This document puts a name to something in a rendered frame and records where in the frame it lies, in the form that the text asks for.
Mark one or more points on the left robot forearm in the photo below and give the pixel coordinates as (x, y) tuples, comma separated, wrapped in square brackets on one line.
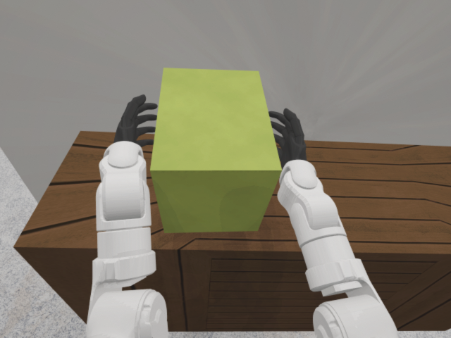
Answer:
[(123, 210)]

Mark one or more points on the robot right upper arm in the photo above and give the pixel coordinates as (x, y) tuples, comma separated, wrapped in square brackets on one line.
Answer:
[(354, 317)]

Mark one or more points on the left robot hand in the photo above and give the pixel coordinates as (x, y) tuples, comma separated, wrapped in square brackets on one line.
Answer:
[(127, 128)]

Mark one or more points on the right robot forearm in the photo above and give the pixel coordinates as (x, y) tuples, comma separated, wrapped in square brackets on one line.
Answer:
[(331, 265)]

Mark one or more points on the right robot hand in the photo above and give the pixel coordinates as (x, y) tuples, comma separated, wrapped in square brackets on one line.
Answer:
[(292, 145)]

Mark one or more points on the robot left upper arm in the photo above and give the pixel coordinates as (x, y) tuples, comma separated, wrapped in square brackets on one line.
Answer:
[(137, 313)]

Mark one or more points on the pedestal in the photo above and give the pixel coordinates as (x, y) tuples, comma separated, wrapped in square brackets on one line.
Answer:
[(394, 202)]

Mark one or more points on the carton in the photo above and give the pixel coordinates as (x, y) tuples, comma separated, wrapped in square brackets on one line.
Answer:
[(215, 163)]

